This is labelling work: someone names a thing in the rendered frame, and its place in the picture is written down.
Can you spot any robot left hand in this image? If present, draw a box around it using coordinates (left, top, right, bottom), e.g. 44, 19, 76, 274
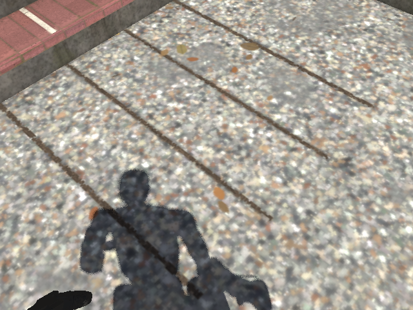
27, 291, 92, 310

